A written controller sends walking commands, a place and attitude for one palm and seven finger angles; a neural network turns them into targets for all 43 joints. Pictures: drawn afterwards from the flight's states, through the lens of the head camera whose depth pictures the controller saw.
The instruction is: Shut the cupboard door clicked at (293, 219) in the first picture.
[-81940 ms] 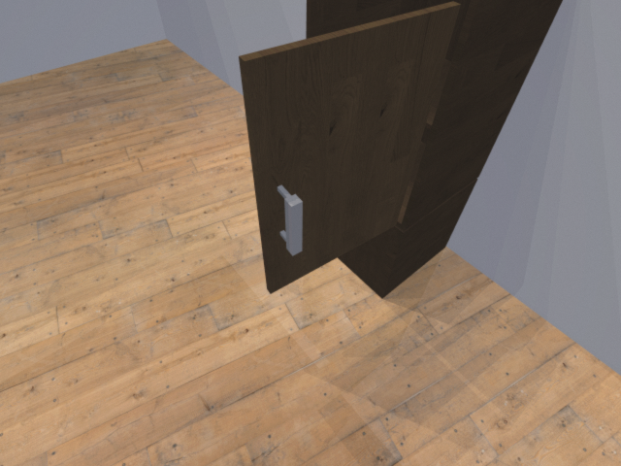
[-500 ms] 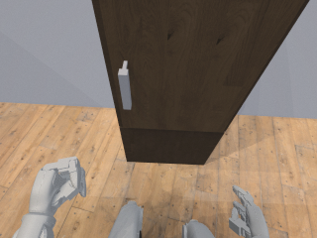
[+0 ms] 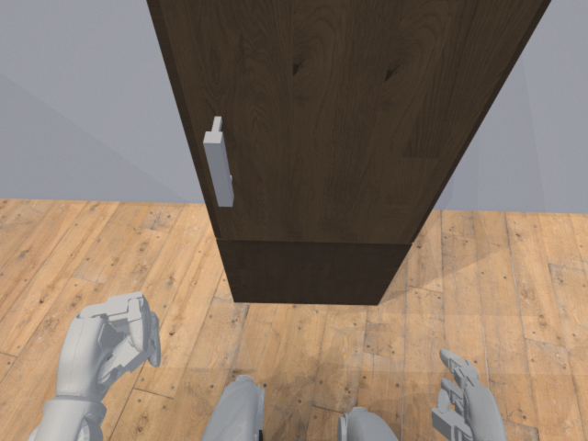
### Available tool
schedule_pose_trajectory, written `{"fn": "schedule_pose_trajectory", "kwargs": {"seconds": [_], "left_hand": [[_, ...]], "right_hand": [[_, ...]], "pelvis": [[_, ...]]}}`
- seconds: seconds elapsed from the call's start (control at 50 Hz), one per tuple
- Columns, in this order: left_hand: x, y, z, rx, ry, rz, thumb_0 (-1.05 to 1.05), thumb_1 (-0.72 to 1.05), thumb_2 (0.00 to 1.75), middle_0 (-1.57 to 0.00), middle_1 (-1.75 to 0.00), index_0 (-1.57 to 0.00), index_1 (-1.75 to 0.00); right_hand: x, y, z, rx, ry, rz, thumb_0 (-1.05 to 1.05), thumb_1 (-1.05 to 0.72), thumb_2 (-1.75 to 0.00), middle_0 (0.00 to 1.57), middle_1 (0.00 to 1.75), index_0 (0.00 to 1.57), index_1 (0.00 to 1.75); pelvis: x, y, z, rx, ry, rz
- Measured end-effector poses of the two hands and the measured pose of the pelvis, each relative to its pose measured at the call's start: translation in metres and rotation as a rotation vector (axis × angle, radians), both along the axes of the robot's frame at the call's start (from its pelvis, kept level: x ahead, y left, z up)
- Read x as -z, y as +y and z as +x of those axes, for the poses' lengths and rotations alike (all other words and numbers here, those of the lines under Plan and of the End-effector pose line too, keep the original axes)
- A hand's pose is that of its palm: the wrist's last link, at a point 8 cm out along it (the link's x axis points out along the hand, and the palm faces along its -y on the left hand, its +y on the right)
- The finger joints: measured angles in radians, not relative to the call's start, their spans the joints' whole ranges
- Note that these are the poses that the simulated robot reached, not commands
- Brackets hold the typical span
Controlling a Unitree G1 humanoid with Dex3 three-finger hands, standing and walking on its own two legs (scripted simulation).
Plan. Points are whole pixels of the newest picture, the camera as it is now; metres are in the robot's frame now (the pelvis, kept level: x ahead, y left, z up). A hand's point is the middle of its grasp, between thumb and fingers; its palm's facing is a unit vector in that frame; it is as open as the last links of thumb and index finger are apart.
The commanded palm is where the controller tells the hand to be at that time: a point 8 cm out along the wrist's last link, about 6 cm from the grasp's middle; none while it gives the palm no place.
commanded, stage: bring the fist close to the handle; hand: left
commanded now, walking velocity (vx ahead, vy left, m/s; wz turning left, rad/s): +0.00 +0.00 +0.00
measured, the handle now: (222, 163) +0.51 +0.16 +0.05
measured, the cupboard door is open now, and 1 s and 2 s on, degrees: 0 0 0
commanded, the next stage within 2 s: push the door shut along its arc in 1.42 s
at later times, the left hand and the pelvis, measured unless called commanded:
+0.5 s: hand (191, 276) +0.31 +0.16 +0.05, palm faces +0.02 -1.00 -0.03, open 3.1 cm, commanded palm +0.30 +0.21 +0.05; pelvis +0.01 +0.00 +0.01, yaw +0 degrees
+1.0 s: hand (227, 212) +0.41 +0.13 +0.06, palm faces +0.03 -1.00 -0.01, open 3.1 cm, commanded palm +0.39 +0.17 +0.05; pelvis +0.00 +0.00 +0.01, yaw -1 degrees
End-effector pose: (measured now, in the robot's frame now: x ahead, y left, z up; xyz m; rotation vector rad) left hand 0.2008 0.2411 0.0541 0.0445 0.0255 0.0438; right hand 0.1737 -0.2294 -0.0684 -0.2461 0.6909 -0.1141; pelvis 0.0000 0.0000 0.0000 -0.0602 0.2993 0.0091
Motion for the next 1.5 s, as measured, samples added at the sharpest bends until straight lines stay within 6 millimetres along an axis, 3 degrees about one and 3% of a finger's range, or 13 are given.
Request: {"fn": "schedule_pose_trajectory", "kwargs": {"seconds": [0.12,0.28,0.5,0.88,1.1,1.3,1.5], "left_hand": [[0.0,-0.003,0.007,0.005,-0.012,0.001,0.01,0.9,0.9,-1.3,-1.5,-1.3,-1.5],[0.002,-0.021,0.045,0.048,-0.038,-0.016,0.01,0.9,0.9,-1.3,-1.5,-1.3,-1.5],[-0.002,-0.028,0.086,0.023,-0.03,-0.017,0.01,0.9,0.9,-1.3,-1.5,-1.3,-1.5],[0.0,-0.048,0.158,0.016,-0.052,-0.027,0.01,0.89,0.9,-1.3,-1.5,-1.3,-1.5],[-0.003,-0.069,0.207,0.019,-0.057,-0.033,0.01,0.9,0.9,-1.3,-1.5,-1.3,-1.5],[0.002,-0.065,0.203,-0.019,-0.046,-0.021,0.01,0.9,0.9,-1.29,-1.5,-1.3,-1.5],[0.0,-0.066,0.197,-0.001,-0.063,-0.024,0.01,0.9,0.9,-1.3,-1.5,-1.3,-1.5]], "right_hand": [[0.001,0.001,0.006,-0.017,-0.007,-0.001,0.02,-0.9,-0.9,0.21,0.3,0.2,0.3],[0.006,0.0,0.002,-0.017,0.022,-0.004,0.02,-0.9,-0.9,0.21,0.3,0.2,0.3],[0.005,-0.006,-0.021,0.024,0.117,0.004,0.02,-0.9,-0.9,0.21,0.3,0.2,0.3],[0.017,-0.015,-0.049,0.075,0.247,-0.003,0.02,-0.9,-0.9,0.21,0.3,0.2,0.3],[0.029,-0.021,-0.084,0.127,0.359,0.007,0.01,-0.9,-0.9,0.21,0.3,0.2,0.3],[0.03,-0.025,-0.113,0.173,0.453,0.034,0.01,-0.9,-0.9,0.21,0.3,0.2,0.3],[0.029,-0.032,-0.099,0.159,0.434,0.013,0.01,-0.9,-0.9,0.21,0.3,0.2,0.3]], "pelvis": [[0.001,-0.001,0.001,-0.004,0.003,-0.001],[0.003,-0.001,0.001,-0.004,0.012,0.0],[-0.009,0.0,0.006,0.008,0.012,0.013],[-0.01,0.001,0.004,0.017,0.028,0.019],[-0.008,0.002,0.004,0.027,0.062,0.02],[-0.013,-0.001,0.008,0.047,0.063,0.038],[-0.013,-0.004,0.007,0.034,0.056,0.035]]}}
